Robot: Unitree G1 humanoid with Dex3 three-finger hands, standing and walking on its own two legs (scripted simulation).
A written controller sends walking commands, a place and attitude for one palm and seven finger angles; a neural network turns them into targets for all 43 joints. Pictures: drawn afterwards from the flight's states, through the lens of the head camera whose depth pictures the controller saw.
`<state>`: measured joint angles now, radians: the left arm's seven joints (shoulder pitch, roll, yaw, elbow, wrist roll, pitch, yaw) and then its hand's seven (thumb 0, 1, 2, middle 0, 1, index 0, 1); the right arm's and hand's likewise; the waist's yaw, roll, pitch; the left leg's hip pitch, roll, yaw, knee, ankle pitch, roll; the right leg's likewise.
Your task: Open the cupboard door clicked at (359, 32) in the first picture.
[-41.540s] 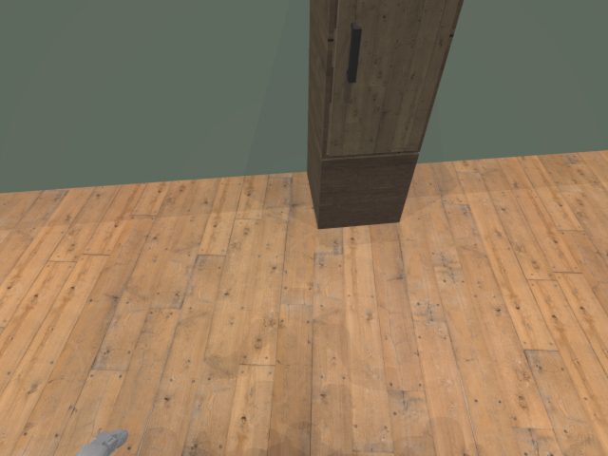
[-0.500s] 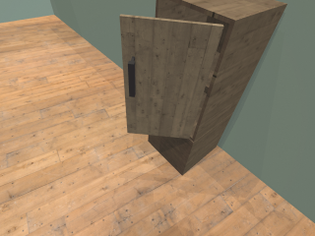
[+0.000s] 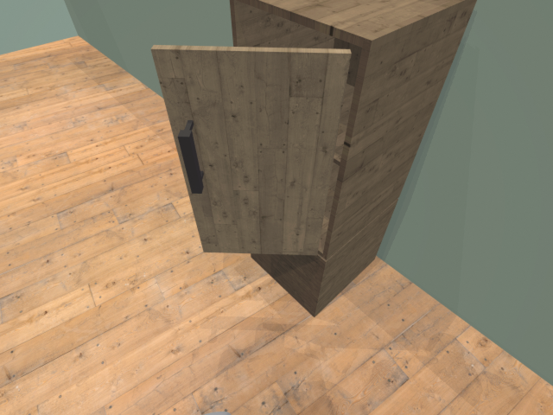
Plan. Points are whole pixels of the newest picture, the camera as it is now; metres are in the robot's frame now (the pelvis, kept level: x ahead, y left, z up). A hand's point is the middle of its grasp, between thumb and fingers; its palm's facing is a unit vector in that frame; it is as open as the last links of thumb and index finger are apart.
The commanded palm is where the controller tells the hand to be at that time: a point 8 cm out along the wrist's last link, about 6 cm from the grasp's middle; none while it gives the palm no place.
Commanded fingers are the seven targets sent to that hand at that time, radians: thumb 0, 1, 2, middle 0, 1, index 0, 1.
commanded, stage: shuffle to correct the standing spot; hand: left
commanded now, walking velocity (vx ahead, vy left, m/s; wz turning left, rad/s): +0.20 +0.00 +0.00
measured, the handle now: (193, 157) +0.59 +0.20 +0.03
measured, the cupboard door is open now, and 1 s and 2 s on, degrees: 45 45 45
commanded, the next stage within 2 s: come to a stop and stand still in 0.02 s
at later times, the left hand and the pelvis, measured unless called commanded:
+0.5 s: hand out of the picture +0.08 +0.19 -0.18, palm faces +0.01 -0.98 -0.21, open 7.3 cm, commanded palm none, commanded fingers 0.00 0.90 0.90 -0.20 -0.30 -0.20 -0.30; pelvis +0.06 +0.00 +0.00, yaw -1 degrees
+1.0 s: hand out of the picture +0.05 +0.15 -0.17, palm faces +0.04 -0.98 -0.19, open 7.2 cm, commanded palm none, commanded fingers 0.00 0.90 0.90 -0.20 -0.30 -0.20 -0.30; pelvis +0.03 -0.03 +0.00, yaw +0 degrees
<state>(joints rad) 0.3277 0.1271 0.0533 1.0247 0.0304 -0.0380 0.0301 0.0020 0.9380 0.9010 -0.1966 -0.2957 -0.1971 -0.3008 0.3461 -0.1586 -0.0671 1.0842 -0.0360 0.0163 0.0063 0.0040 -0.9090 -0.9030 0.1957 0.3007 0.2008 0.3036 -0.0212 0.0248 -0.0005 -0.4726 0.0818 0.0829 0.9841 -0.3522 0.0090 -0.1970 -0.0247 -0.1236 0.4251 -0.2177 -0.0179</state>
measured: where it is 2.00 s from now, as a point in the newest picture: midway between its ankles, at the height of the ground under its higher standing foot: outside the picture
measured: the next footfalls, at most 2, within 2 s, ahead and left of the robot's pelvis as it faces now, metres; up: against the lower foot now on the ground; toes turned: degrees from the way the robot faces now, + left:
left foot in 0.16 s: +0.14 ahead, +0.11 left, +0.00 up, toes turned +8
right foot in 0.54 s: +0.09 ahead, -0.13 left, +0.00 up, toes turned -5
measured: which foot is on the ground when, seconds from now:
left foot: up 0.00-0.14, down 0.16-0.58, up 0.60-0.76, down 0.78-1.00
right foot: down 0.00-0.18, up 0.20-0.52, down 0.54-1.00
